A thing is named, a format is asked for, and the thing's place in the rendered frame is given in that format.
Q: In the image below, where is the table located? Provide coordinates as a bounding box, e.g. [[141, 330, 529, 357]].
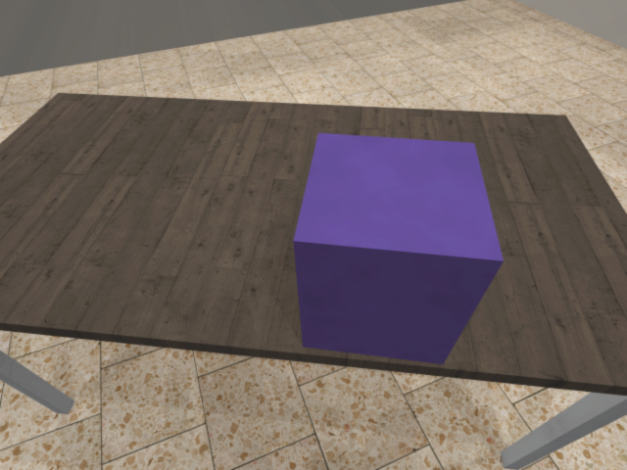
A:
[[0, 93, 627, 470]]

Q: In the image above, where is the carton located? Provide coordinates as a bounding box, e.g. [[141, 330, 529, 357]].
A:
[[293, 133, 504, 364]]

